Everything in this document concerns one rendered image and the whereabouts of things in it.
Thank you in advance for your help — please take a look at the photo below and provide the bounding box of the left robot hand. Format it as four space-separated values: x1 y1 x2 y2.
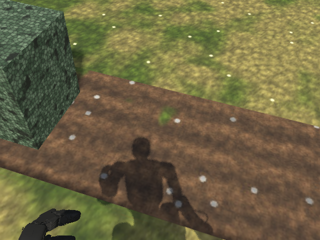
18 208 81 240

